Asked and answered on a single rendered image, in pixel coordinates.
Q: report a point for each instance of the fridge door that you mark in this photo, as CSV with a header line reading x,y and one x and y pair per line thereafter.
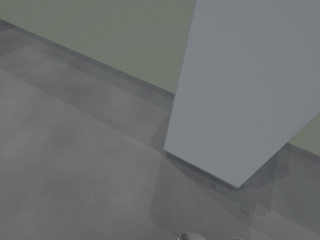
x,y
250,80

